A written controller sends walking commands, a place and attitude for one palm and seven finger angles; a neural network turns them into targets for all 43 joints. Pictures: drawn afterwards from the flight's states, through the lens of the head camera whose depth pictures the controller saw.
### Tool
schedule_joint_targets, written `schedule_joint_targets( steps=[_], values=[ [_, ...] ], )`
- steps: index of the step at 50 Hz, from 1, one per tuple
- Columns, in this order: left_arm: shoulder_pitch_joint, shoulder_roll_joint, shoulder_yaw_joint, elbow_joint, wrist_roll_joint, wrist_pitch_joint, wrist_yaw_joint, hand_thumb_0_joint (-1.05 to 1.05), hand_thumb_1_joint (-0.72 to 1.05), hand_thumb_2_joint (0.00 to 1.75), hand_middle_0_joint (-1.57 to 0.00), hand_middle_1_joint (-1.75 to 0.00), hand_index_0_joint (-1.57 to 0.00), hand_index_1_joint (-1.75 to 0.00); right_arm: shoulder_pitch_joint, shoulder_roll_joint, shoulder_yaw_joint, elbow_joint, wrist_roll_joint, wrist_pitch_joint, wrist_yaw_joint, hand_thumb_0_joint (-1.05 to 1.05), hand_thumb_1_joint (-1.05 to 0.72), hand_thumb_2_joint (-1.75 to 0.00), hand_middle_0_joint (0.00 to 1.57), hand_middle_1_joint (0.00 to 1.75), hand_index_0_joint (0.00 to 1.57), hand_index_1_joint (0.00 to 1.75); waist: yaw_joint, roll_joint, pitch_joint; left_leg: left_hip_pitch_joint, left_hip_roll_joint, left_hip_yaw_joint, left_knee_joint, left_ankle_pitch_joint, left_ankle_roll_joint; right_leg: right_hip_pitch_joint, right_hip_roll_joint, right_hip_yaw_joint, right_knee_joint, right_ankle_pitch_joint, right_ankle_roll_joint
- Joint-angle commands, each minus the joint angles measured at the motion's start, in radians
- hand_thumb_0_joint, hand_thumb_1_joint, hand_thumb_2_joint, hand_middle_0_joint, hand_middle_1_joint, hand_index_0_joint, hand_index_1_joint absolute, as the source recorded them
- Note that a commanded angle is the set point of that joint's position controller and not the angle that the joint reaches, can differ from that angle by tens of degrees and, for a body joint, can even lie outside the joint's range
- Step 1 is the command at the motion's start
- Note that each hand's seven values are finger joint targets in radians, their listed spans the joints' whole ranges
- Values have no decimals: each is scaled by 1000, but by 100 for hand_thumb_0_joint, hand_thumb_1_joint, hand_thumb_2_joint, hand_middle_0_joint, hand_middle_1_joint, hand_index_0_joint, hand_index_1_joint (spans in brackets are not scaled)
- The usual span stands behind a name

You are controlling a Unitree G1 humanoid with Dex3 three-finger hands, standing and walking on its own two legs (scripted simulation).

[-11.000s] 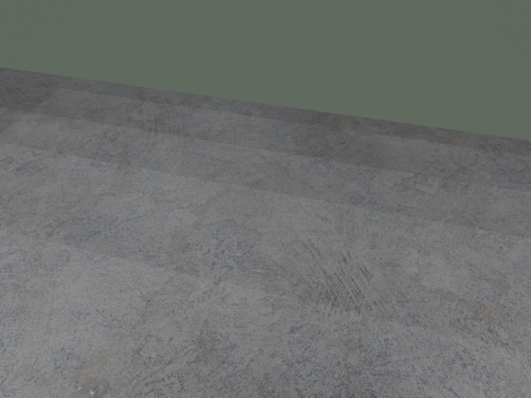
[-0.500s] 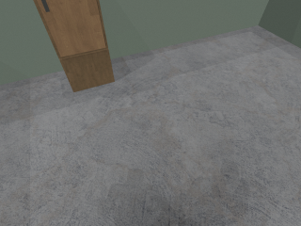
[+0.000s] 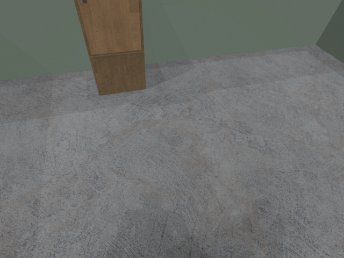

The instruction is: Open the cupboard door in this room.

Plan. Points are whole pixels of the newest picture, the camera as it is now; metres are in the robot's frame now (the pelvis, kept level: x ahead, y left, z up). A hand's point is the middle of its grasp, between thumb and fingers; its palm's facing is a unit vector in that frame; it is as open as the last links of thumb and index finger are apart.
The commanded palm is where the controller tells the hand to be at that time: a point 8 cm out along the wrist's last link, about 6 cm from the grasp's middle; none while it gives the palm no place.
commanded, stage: turn or walk to find it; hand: left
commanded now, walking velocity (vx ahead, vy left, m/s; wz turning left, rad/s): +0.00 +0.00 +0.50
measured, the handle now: out of the picture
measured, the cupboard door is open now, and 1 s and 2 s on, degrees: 0 0 0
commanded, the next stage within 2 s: stand and wait in 0.52 s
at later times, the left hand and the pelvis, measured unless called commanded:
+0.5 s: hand out of the picture -0.03 +0.16 -0.13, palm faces +0.27 -0.92 -0.27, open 7.4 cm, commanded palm none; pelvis -0.03 -0.04 +0.02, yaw +14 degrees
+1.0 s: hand out of the picture -0.08 +0.21 -0.17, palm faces +0.36 -0.91 -0.19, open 7.4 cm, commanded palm none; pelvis -0.01 +0.04 +0.01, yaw +18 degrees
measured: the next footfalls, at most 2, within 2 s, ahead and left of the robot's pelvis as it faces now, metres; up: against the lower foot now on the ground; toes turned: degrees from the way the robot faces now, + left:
right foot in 0.30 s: +0.01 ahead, -0.14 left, +0.00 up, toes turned +5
left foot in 0.76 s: +0.02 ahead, +0.15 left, +0.00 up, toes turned +24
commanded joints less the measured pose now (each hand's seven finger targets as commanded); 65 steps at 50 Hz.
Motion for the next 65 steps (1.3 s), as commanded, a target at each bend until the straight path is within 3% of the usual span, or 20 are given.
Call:
schedule_joint_targets(
  steps=[1,9,13,14,16,17,18,21,29,34,36,37,39,41,47,58,59,61,62,65],
  values=[
    [-69,77,20,-103,9,-18,2,0,90,90,-20,-30,-20,-30,-12,-178,-27,-71,-6,-27,-18,0,-90,-90,20,30,20,30,-13,227,43,-66,275,-346,-309,253,153,-138,-8,88,261,-82,16],
    [-90,60,16,-144,-5,-35,4,0,90,90,-20,-30,-20,-30,14,-233,-56,-107,-9,-19,-13,0,-90,-90,20,30,20,30,-44,191,-91,104,233,-370,-193,537,160,-115,36,96,83,-80,39],
    [18,82,22,-131,-6,-45,8,0,90,90,-20,-30,-20,-30,-54,-235,-67,-152,-4,-8,-2,0,-90,-90,20,30,20,30,9,174,-130,-21,158,-358,-123,426,101,114,55,66,-235,126,39],
    [63,108,29,-119,0,-53,10,0,90,90,-20,-30,-20,-30,-62,-205,-64,-163,1,-7,2,0,-90,-90,20,30,20,30,28,105,-148,-131,105,-322,-79,235,55,259,12,98,-358,180,30],
    [111,250,53,-132,21,-57,12,0,90,90,-20,-30,-20,-30,-130,-137,-53,-220,-5,-3,12,0,-90,-90,20,30,20,30,80,-273,-55,-489,-64,-100,334,-255,-49,309,-386,541,-561,-193,-126],
    [75,241,47,-153,15,-55,12,0,90,90,-20,-30,-20,-30,-164,-183,-64,-232,-15,4,25,0,-90,-90,20,30,20,30,65,-159,9,-482,-10,-135,485,-221,-38,150,-405,530,-609,-318,-146],
    [19,212,52,-163,13,-70,14,0,90,90,-20,-30,-20,-30,-145,-187,-69,-218,-20,15,33,0,-90,-90,20,30,20,30,29,-217,68,-500,20,-155,557,-149,-36,78,-361,505,-640,-360,-112],
    [-16,145,26,-159,14,-101,4,0,90,90,-20,-30,-20,-30,-66,-156,-63,-168,-25,12,54,0,-90,-90,20,30,20,30,-23,-94,79,-461,43,-93,656,22,-54,84,-251,272,-588,-150,-61],
    [161,110,2,-95,21,-106,9,0,90,90,-20,-30,-20,-30,-137,-135,-38,-177,-7,15,41,0,-90,-90,20,30,20,30,24,-122,64,-438,58,-48,545,40,-91,214,-238,108,-482,372,-109],
    [191,142,4,-56,30,-88,12,0,90,90,-20,-30,-20,-30,-187,-89,-2,-176,4,-10,32,0,-90,-90,20,30,20,30,54,-181,22,-220,33,55,150,-25,-69,212,-222,53,-359,628,-118],
    [170,144,4,-46,23,-82,14,0,90,90,-20,-30,-20,-30,-113,-93,1,-145,6,-29,22,0,-90,-90,20,30,20,30,19,-176,-20,-63,15,68,-28,96,-56,190,-192,29,-266,655,-88],
    [157,133,1,-43,14,-78,17,0,90,90,-20,-30,-20,-30,-42,-123,-3,-116,5,-41,19,0,-90,-90,20,30,20,30,-14,-113,-65,71,31,58,-159,241,-55,154,-168,7,-174,598,-56],
    [235,43,-24,-42,-5,-69,18,0,90,90,-20,-30,-20,-30,61,-260,-29,-85,6,-59,4,0,-90,-90,20,30,20,30,-27,283,-227,379,358,-271,-113,906,81,-93,-29,-15,80,-130,34],
    [194,28,-31,-25,0,-49,29,0,90,90,-20,-30,-20,-30,36,-240,-21,-63,8,-51,-20,0,-90,-90,20,30,20,30,-32,289,-188,275,366,-212,-151,946,132,-70,-37,82,210,-250,33],
    [125,16,-25,17,4,-42,10,0,90,90,-20,-30,-20,-30,-77,-150,-6,-62,7,-57,-24,0,-90,-90,20,30,20,30,-1,155,-55,85,271,-132,-237,655,135,-26,-44,86,174,-64,36],
    [81,51,3,-53,11,-36,12,0,90,90,-20,-30,-20,-30,-126,-181,-36,-101,-4,-26,-1,0,-90,-90,20,30,20,30,29,143,-15,-122,219,-247,-240,168,113,111,0,51,-150,100,26],
    [100,67,7,-54,12,-43,14,0,90,90,-20,-30,-20,-30,-128,-169,-35,-106,2,-24,2,0,-90,-90,20,30,20,30,43,96,-27,-171,179,-222,-182,135,81,189,-15,64,-269,177,22],
    [91,202,32,-83,26,-58,20,0,90,90,-20,-30,-20,-30,-125,-84,-23,-147,12,-17,10,0,-90,-90,20,30,20,30,43,-268,-8,-352,-24,-17,132,-124,-32,235,-325,379,-466,158,-106],
    [75,219,34,-115,20,-53,19,0,90,90,-20,-30,-20,-30,-158,-134,-41,-162,5,-2,13,0,-90,-90,20,30,20,30,64,-217,0,-313,-13,-54,345,-225,-31,95,-401,394,-505,146,-184],
    [-63,152,27,-161,11,-54,20,0,90,90,-20,-30,-20,-30,-81,-141,-57,-120,-3,24,24,0,-90,-90,20,30,20,30,-16,-94,69,-328,22,-90,615,-109,-37,-22,-292,249,-510,83,-144]
  ],
)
